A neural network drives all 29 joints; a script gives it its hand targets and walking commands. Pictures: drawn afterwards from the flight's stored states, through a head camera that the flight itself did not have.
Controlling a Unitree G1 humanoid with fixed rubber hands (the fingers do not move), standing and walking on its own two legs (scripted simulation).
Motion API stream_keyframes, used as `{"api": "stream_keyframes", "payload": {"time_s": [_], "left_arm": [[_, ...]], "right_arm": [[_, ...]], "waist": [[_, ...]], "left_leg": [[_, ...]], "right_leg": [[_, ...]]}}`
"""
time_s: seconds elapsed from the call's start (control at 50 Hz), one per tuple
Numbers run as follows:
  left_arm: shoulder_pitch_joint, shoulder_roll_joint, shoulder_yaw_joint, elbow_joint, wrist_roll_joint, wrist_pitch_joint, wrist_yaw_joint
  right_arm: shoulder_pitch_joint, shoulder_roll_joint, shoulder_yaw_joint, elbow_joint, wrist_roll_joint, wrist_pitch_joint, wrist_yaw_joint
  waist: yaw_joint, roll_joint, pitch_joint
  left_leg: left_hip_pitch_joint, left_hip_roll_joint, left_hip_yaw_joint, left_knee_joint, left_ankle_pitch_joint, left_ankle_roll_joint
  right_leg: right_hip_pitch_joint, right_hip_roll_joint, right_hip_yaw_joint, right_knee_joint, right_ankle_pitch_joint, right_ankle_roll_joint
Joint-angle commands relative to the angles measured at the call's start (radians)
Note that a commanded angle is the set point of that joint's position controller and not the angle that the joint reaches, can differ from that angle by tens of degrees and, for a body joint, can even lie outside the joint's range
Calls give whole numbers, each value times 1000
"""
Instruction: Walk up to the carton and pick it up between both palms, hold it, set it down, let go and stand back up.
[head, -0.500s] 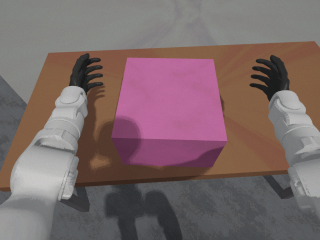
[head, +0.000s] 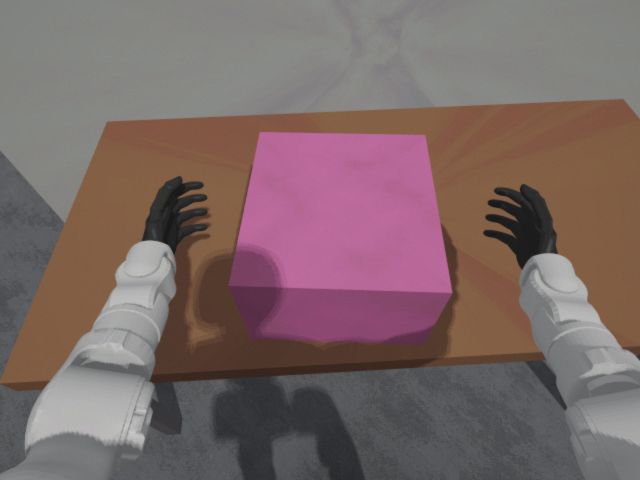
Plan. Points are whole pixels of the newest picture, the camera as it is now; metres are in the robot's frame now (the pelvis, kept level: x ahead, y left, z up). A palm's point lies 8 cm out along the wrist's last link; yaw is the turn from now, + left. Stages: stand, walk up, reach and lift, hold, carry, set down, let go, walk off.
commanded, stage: set down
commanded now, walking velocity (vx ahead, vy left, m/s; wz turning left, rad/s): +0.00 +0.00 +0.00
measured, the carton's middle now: (339, 235) +0.50 -0.01 -0.04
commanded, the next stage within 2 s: let go in 1.70 s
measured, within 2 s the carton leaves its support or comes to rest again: neither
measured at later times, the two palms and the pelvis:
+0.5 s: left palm (138, 296) +0.36 +0.25 +0.04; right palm (536, 300) +0.34 -0.24 +0.03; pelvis +0.01 +0.01 +0.01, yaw +0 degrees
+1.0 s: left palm (136, 359) +0.29 +0.24 +0.00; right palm (542, 366) +0.27 -0.24 +0.00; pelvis +0.01 +0.01 +0.01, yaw +0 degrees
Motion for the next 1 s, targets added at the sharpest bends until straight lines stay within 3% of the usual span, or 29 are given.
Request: {"api": "stream_keyframes", "payload": {"time_s": [0.0,0.12,0.34,0.56,0.82,0.98], "left_arm": [[-363,209,62,-194,-1,-55,2],[-269,201,77,-217,-5,-68,-11],[-30,149,82,-318,25,-73,-25],[123,128,49,-467,2,-109,9],[338,114,55,-463,9,-175,15],[490,91,49,-514,19,-220,12]], "right_arm": [[-368,-223,-51,-220,-4,-50,-7],[-285,-189,-38,-255,2,-48,-14],[-61,-159,-71,-260,-23,-87,-13],[87,-132,-144,-360,-79,-102,14],[260,-80,-138,-385,-100,-147,25],[400,-41,-143,-403,-132,-206,25]], "waist": [[1,-7,-651],[11,-22,-572],[1,7,-400],[-9,32,-295],[22,6,-203],[18,7,-124]], "left_leg": [[255,-63,14,-30,334,-27],[260,-65,16,-52,308,-14],[405,-56,0,-71,349,-30],[432,-43,-20,-90,256,-28],[398,-45,-17,-95,232,-14],[412,-46,-16,-98,214,-16]], "right_leg": [[481,21,37,13,362,79],[519,8,53,0,345,78],[481,17,40,-54,285,58],[436,15,41,-68,140,36],[492,4,69,-52,131,25],[507,2,79,-55,115,17]]}}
